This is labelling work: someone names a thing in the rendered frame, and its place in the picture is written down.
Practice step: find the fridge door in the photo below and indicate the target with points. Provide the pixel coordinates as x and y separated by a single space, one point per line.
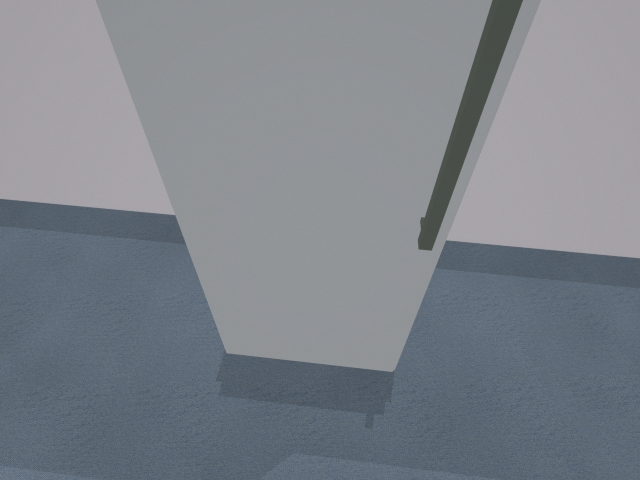
299 142

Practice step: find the handle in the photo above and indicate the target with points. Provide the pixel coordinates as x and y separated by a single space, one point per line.
497 30

